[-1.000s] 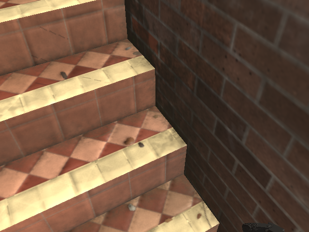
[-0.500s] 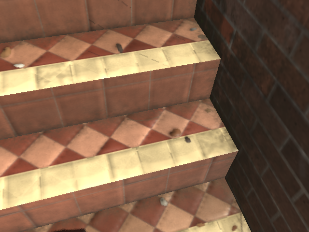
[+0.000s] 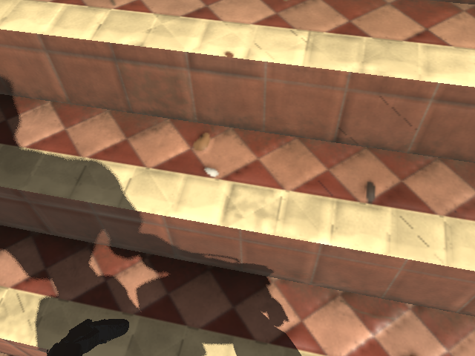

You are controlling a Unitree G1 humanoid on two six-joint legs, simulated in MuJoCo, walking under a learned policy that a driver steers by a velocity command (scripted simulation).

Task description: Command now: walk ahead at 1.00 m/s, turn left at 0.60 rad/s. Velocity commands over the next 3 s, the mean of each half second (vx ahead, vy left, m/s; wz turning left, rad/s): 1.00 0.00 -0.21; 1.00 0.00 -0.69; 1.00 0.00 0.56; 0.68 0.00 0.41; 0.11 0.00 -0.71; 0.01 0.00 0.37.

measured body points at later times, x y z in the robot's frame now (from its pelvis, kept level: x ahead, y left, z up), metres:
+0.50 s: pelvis +0.34 +0.04 +0.23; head +0.34 +0.02 +0.68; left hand +0.47 +0.29 +0.13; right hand +0.47 -0.21 +0.11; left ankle +0.38 +0.15 -0.44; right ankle +0.21 -0.07 -0.27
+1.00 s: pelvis +0.67 -0.07 +0.48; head +0.68 -0.08 +0.93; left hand +0.76 +0.17 +0.34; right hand +0.88 -0.32 +0.50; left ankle +0.76 +0.01 +0.10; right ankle +0.58 -0.08 -0.24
